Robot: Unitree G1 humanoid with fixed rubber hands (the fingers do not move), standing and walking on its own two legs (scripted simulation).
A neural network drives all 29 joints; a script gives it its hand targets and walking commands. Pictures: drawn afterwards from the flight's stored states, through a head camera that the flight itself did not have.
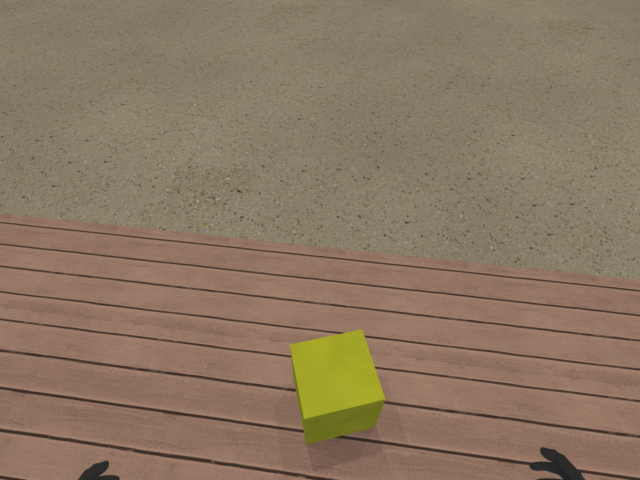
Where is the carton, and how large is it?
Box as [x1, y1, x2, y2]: [290, 329, 384, 444]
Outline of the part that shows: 361,329 290,344 293,375 306,444 373,427 384,401 384,396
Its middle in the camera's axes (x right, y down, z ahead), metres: +0.04 +0.43 +1.12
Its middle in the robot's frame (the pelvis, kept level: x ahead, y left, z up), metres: +0.46 -0.04 -0.66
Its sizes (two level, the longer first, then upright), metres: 0.210 0.200 0.250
